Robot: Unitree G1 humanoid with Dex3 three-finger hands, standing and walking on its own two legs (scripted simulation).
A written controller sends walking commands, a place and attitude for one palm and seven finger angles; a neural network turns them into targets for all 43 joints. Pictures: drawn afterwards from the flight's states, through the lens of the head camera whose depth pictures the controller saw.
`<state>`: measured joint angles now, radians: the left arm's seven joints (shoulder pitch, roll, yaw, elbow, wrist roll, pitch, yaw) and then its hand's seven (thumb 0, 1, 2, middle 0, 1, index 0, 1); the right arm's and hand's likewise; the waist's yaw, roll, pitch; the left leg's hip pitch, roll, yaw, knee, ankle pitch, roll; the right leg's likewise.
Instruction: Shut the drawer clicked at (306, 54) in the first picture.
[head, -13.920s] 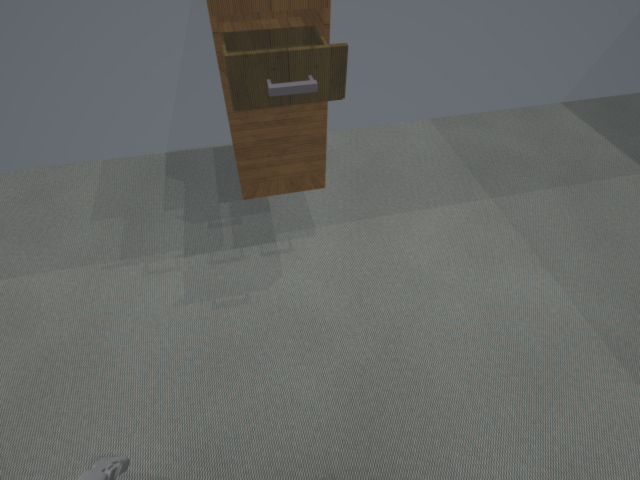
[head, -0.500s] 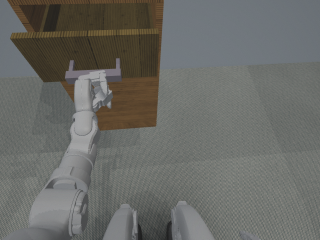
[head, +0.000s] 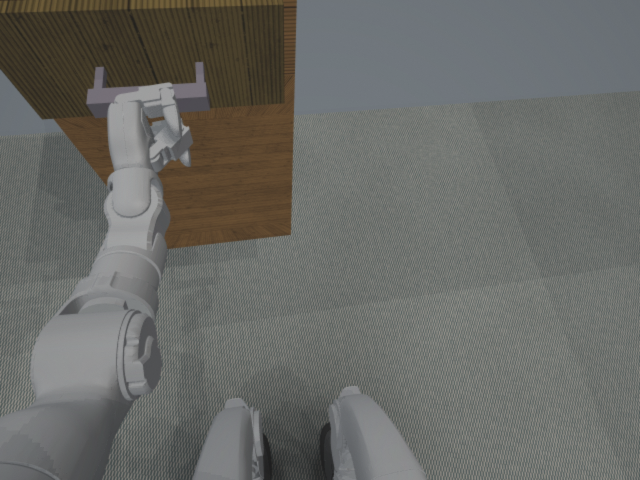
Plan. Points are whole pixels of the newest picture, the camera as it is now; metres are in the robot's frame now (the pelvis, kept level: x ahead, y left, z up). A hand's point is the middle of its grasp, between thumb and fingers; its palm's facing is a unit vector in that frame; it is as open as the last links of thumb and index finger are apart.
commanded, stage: push the drawer shut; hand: left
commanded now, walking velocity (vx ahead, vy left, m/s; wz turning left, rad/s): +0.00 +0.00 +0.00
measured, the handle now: (151, 86) +0.60 +0.16 +0.05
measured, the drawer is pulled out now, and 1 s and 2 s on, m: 0.06 0.00 0.00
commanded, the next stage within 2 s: pull the fist back off the drawer in 0.98 s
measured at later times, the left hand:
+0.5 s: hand (185, 93) +0.59 +0.11 +0.05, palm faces +0.07 -1.00 -0.04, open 3.2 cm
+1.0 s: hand (177, 89) +0.59 +0.12 +0.06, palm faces +0.07 -1.00 -0.04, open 3.2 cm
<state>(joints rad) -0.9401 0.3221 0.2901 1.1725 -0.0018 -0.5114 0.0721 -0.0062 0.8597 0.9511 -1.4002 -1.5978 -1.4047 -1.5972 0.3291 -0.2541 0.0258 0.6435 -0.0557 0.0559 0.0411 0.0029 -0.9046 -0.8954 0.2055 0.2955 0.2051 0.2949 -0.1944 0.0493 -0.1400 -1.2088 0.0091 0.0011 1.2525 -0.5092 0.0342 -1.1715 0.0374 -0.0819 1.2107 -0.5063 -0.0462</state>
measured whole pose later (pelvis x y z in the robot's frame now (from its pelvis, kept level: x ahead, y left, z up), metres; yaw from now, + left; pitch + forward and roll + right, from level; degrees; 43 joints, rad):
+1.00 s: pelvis -0.02 +0.01 -0.02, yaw -2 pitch +32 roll -6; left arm -1.31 0.56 0.33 1.38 0.10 -0.40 0.08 0.03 0.72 1.02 -1.40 -1.60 -1.40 -1.60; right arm 0.39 -0.26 0.09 0.65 -0.09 0.03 0.05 0.00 -0.90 -0.90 0.21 0.30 0.21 0.30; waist -0.32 0.06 -0.12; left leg -1.42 0.02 -0.04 1.35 -0.49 0.05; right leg -1.35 0.05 -0.13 1.25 -0.47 -0.04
